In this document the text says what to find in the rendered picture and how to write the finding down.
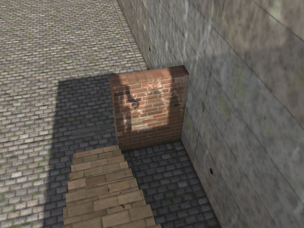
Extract stairs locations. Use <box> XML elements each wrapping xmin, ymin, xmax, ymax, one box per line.
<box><xmin>59</xmin><ymin>144</ymin><xmax>162</xmax><ymax>228</ymax></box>

